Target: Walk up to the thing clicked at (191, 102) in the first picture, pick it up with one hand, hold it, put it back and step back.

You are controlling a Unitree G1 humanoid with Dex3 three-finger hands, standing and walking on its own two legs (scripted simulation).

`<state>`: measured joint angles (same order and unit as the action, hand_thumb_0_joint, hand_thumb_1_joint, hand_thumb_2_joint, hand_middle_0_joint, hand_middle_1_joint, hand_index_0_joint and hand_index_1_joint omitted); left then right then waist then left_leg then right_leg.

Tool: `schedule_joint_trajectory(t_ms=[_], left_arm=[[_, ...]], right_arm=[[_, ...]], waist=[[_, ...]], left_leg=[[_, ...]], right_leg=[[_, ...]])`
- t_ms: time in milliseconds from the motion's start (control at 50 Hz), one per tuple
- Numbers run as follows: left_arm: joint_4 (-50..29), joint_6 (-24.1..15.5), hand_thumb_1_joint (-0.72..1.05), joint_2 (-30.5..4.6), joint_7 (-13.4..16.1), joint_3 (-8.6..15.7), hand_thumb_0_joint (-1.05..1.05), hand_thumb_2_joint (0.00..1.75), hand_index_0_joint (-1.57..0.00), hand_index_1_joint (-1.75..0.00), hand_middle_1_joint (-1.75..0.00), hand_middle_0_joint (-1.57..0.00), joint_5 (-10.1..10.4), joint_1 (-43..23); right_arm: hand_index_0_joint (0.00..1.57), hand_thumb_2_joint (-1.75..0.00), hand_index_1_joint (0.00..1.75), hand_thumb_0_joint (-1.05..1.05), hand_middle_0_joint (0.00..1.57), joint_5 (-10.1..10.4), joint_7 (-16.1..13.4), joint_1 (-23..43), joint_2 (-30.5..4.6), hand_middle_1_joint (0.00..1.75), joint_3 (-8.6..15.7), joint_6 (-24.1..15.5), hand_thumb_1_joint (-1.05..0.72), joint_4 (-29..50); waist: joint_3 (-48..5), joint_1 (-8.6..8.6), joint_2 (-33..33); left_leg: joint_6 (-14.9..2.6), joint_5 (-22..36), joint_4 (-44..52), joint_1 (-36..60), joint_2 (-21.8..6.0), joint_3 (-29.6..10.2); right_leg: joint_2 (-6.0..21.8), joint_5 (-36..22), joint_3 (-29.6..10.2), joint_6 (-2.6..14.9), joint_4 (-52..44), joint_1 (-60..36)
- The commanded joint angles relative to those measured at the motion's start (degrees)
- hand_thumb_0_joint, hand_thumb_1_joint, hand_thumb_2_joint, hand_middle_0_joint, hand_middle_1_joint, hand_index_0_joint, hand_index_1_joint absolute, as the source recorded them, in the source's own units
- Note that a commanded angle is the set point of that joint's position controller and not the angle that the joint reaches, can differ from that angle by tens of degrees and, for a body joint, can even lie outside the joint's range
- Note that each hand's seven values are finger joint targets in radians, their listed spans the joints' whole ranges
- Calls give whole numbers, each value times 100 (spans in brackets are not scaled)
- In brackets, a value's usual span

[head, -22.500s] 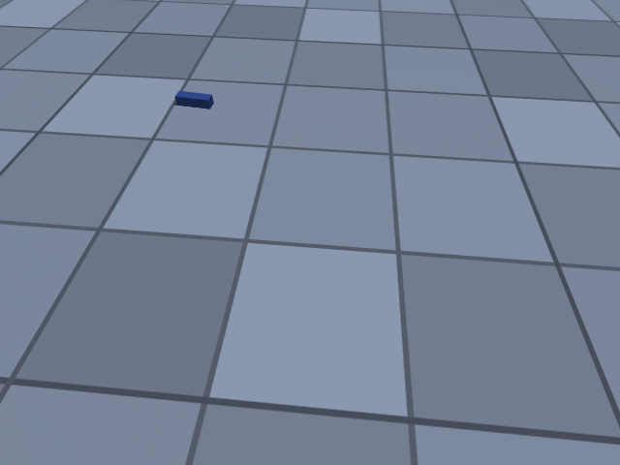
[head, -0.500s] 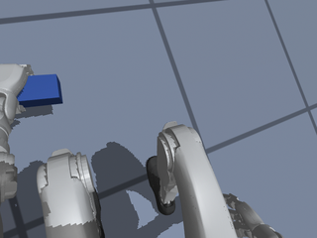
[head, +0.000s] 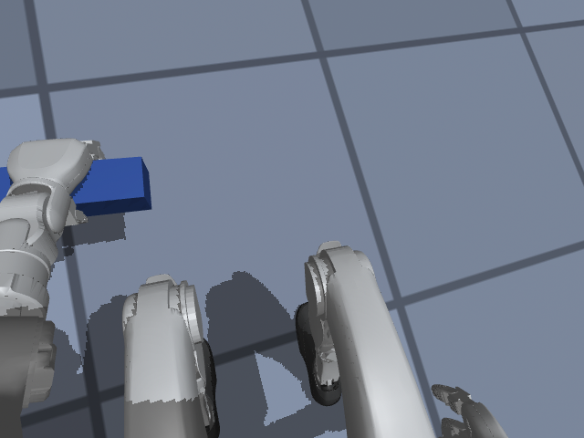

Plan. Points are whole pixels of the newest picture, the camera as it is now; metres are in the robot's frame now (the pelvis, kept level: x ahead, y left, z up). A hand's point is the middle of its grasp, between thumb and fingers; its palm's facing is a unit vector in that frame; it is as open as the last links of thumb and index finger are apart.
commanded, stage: lift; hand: left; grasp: from above
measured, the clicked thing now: (72, 190) +0.46 +0.25 -0.17
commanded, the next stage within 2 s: hold in 1.30 s
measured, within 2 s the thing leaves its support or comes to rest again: neither
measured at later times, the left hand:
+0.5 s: hand out of the picture +0.39 +0.25 +0.05, palm faces -0.46 -0.07 -0.89, open 9.7 cm
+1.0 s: hand out of the picture +0.35 +0.23 +0.21, palm faces -0.47 -0.06 -0.88, open 9.6 cm
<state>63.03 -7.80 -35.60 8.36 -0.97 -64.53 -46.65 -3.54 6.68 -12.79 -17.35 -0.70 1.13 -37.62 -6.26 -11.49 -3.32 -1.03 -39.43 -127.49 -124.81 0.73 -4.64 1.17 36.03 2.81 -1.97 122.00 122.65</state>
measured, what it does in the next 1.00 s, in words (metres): rises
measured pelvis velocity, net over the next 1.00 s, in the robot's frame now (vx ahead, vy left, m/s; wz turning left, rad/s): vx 0.05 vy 0.00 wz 0.05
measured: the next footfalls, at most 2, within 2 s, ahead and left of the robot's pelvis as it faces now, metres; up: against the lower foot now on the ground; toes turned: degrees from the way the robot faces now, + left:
none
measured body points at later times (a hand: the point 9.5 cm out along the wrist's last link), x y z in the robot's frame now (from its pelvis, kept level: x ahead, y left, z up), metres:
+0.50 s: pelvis +0.01 +0.00 +0.15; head +0.17 +0.03 +0.57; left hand +0.41 +0.25 +0.10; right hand +0.15 -0.27 +0.03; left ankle +0.08 +0.11 -0.35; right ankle +0.11 -0.13 -0.35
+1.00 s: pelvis +0.05 +0.00 +0.30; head +0.12 +0.01 +0.74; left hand +0.37 +0.24 +0.26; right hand +0.15 -0.27 +0.18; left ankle +0.07 +0.11 -0.35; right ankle +0.11 -0.13 -0.35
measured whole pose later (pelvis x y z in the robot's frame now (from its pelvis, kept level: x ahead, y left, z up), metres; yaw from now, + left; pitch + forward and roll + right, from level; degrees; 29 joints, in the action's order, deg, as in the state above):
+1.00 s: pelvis +0.05 +0.00 +0.30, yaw +3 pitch +16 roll -2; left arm 45.7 -2.6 -23.3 8.2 -10.7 -59.6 -17.8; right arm 1.8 -2.6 -13.7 -14.6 2.3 0.1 -41.6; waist -7.0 -3.9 -2.1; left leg -0.6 -28.2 -65.4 -53.0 -1.2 -0.2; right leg 0.1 24.9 -0.1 -1.4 62.5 53.3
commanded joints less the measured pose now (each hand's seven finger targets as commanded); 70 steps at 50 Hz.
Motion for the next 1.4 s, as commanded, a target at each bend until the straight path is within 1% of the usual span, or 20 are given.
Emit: schedule_joint_trajectory(t_ms=[0,60,100,140,180,240,260,340,440,520,540,560,600,620,640,700,860,940,1080,1380], left_arm=[[-2061,-89,57,-1627,192,440,0,85,-92,-77,-79,-90,235,-1740],[-2380,-61,56,-1516,170,428,0,86,-92,-78,-80,-89,341,-1377],[-2839,-31,58,-1678,209,515,0,88,-93,-78,-80,-91,394,-1336],[-3042,69,58,-1319,183,288,0,89,-93,-78,-80,-91,481,-1126],[-3364,162,58,-1391,179,341,0,90,-92,-80,-83,-90,523,-1091],[-3319,327,59,-1013,97,118,0,94,-92,-82,-84,-91,606,-727],[-3440,365,58,-1171,94,221,0,93,-91,-82,-84,-90,623,-732],[-3509,535,58,-901,3,63,0,93,-91,-83,-85,-89,648,-279],[-3340,674,58,-811,-157,107,0,89,-92,-80,-82,-90,698,664],[-3789,635,59,-763,-246,37,0,90,-94,-79,-80,-92,744,566],[-3157,660,58,-524,-265,-48,0,90,-94,-78,-78,-93,697,1052],[-3603,603,61,-526,-281,-64,0,88,-95,-77,-78,-94,766,824],[-3255,567,58,-474,-293,-56,0,88,-93,-77,-78,-92,736,1093],[-3455,519,58,-340,-292,-211,0,87,-93,-75,-76,-93,746,962],[-3573,479,57,-464,-251,-98,0,90,-93,-77,-77,-92,754,867],[-3221,415,54,-184,-151,-270,0,87,-91,-76,-76,-91,711,1042],[-2983,425,53,-129,262,-330,0,90,-90,-78,-78,-90,481,947],[-2967,516,55,-161,357,-329,0,91,-91,-77,-77,-91,495,864],[-2768,632,52,90,283,-477,0,90,-90,-76,-75,-91,567,1177],[-3167,582,49,44,164,-473,0,89,-89,-73,-73,-89,585,1193]], right_arm=[[20,-90,30,0,20,97,-185,-1028,-1313,30,632,40,-91,367],[20,-90,30,0,20,155,-273,-954,-1255,30,690,61,-91,454],[20,-90,30,0,20,203,-337,-895,-1246,30,746,63,-91,499],[20,-90,30,0,20,233,-388,-820,-1146,30,743,72,-90,532],[20,-90,30,0,20,276,-463,-800,-1133,30,770,82,-90,513],[20,-90,30,0,20,319,-546,-699,-1058,30,746,89,-90,500],[20,-90,30,0,20,342,-582,-659,-1093,30,768,87,-90,466],[20,-90,30,0,20,396,-667,-532,-974,30,731,110,-90,467],[20,-90,30,0,20,467,-780,-346,-832,30,665,139,-90,480],[20,-90,30,0,20,532,-893,-234,-689,30,624,123,-90,499],[20,-90,30,0,20,527,-904,-248,-654,30,578,111,-90,436],[20,-90,30,0,20,551,-932,-240,-655,30,599,89,-90,462],[20,-90,30,0,20,546,-981,-202,-646,30,581,48,-90,404],[20,-90,30,0,20,552,-1003,-212,-607,30,582,18,-90,414],[20,-90,30,0,20,562,-1018,-189,-609,30,597,-23,-90,401],[20,-90,30,0,20,553,-1040,-244,-565,30,553,-112,-90,317],[20,-90,30,0,20,529,-1014,-285,-571,30,563,-251,-90,125],[20,-90,30,0,20,525,-1000,-258,-573,30,590,-273,-90,101],[20,-90,30,0,20,527,-958,-262,-533,30,600,-200,-90,149],[20,-90,30,0,20,562,-980,-198,-561,30,645,-61,-90,257]], waist=[[-4456,79,-1219],[-4441,133,-1079],[-4681,216,-1204],[-4571,164,-1150],[-4605,201,-1172],[-4301,176,-1115],[-4354,252,-1121],[-4236,322,-1011],[-3775,513,-532],[-3428,558,-474],[-2954,520,-211],[-3074,541,-231],[-2744,577,-215],[-2742,545,-250],[-2820,612,-271],[-2442,565,-106],[-2204,688,-242],[-2067,770,-263],[-1851,836,44],[-1756,840,24]], left_leg=[[-27,1021,1941,3414,82,188],[-31,738,2266,3712,55,149],[-31,724,2475,3993,56,152],[-29,715,2698,4214,23,162],[-22,860,2900,4542,19,129],[4,914,3329,4935,-27,25],[1,998,3444,5128,-21,-4],[2,1368,3887,5677,-33,38],[-36,1550,4507,6059,-24,163],[-35,1247,5127,6362,-38,227],[-45,1191,5244,6308,-49,206],[-39,1193,5410,6520,-61,187],[-4,1160,5724,6768,-95,112],[3,1243,5825,6968,-103,145],[7,1242,5950,7092,-102,123],[6,1299,6282,7374,-92,161],[40,1741,7109,8362,-70,291],[58,2014,7505,8816,-52,340],[55,2650,7950,9269,-15,387],[96,3389,8685,10350,-7,454]], right_leg=[[-137,-986,277,451,-1506,-2415],[-142,-779,224,417,-1777,-2497],[-136,-835,166,395,-1916,-2756],[-153,-871,153,366,-2148,-2945],[-141,-973,130,356,-2338,-3154],[-152,-997,150,329,-2591,-3320],[-133,-1048,136,319,-2693,-3425],[-153,-1236,114,307,-3179,-3986],[-182,-1337,24,286,-3942,-4952],[-230,-1181,-61,278,-4591,-5727],[-237,-1140,-54,261,-4728,-5730],[-240,-1134,-71,270,-4871,-5924],[-254,-1087,-72,267,-5072,-6017],[-266,-1138,-80,276,-5238,-6144],[-269,-1135,-105,275,-5341,-6315],[-269,-1202,-142,274,-5776,-6627],[-298,-1625,-175,275,-6623,-7535],[-303,-1839,-184,262,-7030,-8011],[-292,-2382,-234,247,-7551,-8713],[-279,-2980,-256,251,-8295,-9567]])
